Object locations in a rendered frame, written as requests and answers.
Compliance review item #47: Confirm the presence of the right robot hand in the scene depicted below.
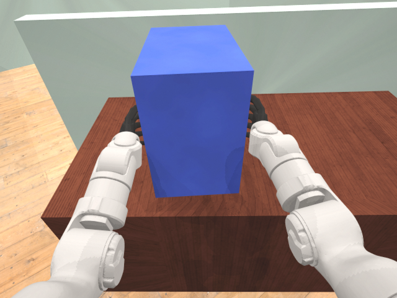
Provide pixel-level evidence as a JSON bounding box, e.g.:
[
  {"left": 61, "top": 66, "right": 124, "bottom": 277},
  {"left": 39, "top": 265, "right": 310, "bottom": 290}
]
[{"left": 246, "top": 95, "right": 268, "bottom": 138}]

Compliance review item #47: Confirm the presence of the left robot hand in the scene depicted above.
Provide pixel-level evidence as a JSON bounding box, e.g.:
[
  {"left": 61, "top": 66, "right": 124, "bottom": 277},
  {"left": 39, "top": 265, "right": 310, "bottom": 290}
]
[{"left": 119, "top": 105, "right": 145, "bottom": 145}]

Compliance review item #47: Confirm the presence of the robot left forearm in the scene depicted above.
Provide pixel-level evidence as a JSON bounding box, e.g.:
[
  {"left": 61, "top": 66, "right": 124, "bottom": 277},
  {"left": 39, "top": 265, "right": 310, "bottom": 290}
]
[{"left": 50, "top": 132, "right": 142, "bottom": 276}]

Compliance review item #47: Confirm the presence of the left robot upper arm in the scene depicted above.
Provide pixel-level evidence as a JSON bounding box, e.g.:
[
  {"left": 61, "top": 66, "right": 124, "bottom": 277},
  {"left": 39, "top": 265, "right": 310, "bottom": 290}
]
[{"left": 11, "top": 228, "right": 125, "bottom": 298}]

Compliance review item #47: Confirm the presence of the robot right forearm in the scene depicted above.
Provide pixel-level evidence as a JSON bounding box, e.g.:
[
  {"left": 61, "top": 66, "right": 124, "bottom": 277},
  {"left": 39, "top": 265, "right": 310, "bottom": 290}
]
[{"left": 248, "top": 120, "right": 364, "bottom": 245}]

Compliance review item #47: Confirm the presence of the right robot upper arm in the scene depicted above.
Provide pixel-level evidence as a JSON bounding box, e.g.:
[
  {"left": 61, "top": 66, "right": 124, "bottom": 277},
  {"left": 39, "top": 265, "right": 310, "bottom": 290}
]
[{"left": 285, "top": 200, "right": 397, "bottom": 298}]

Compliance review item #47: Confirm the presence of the carton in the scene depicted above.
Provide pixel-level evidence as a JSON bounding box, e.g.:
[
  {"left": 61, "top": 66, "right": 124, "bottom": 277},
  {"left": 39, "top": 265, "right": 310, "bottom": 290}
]
[{"left": 131, "top": 25, "right": 254, "bottom": 198}]

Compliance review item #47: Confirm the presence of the pedestal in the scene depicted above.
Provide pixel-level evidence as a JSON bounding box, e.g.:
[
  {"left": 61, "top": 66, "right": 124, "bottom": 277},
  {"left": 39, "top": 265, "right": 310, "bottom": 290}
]
[{"left": 41, "top": 91, "right": 397, "bottom": 292}]

